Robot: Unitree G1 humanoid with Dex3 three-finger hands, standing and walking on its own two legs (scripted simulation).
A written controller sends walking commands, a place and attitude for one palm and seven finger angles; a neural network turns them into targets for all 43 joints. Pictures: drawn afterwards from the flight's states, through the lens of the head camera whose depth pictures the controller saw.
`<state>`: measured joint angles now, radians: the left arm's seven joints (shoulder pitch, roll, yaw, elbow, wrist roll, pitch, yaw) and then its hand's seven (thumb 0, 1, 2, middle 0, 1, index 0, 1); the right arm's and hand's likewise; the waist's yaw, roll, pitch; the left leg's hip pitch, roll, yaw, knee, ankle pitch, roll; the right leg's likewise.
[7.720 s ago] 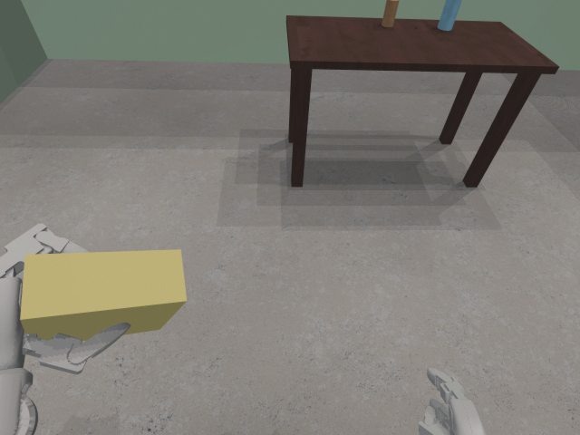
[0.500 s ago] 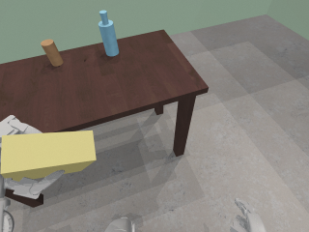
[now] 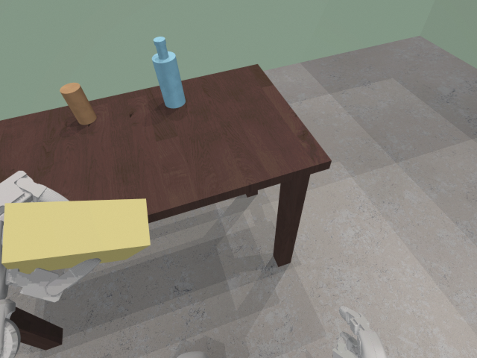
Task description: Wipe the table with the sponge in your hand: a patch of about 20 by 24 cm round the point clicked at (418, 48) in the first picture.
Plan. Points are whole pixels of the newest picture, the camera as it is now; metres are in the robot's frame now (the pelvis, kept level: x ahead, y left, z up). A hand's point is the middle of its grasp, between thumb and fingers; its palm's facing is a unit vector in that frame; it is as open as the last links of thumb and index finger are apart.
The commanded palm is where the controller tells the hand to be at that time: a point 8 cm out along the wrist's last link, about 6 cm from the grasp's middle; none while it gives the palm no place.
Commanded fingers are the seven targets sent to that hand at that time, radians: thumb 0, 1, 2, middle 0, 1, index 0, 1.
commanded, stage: take the last steps up to it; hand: left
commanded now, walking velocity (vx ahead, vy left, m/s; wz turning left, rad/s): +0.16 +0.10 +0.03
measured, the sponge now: (99, 235) +0.23 +0.19 +0.16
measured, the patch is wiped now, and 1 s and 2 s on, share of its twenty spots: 0.00 0.00 0.00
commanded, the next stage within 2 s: come to a stop and stand still in 0.28 s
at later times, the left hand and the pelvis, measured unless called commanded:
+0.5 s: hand (55, 198) +0.26 +0.25 +0.19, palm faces +0.39 -0.82 -0.42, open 9.7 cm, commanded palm +0.21 +0.30 +0.19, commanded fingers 0.00 0.10 1.30 -1.20 -1.60 -1.20 -1.60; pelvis +0.04 +0.02 +0.01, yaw +0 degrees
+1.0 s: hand (26, 184) +0.27 +0.29 +0.20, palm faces +0.46 -0.82 -0.33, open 9.7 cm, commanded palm +0.19 +0.29 +0.19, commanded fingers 0.00 0.10 1.30 -1.20 -1.60 -1.20 -1.60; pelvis +0.02 +0.02 +0.01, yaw -3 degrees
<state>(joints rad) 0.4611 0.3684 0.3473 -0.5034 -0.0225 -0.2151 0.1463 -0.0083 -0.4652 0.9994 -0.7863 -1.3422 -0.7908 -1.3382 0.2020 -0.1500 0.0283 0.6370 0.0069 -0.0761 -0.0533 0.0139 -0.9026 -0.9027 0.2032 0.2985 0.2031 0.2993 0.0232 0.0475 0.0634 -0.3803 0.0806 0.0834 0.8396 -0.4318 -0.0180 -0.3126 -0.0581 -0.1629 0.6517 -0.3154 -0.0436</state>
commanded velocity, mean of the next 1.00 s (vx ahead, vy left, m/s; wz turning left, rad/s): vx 0.04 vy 0.02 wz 0.00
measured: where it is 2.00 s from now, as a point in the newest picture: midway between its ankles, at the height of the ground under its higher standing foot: outside the picture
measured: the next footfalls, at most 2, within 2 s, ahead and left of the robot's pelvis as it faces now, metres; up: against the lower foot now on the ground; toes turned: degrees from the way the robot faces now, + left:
left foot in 0.28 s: +0.12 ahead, +0.15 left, +0.00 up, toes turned +8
right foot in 0.56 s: +0.11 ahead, -0.08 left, +0.00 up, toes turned -2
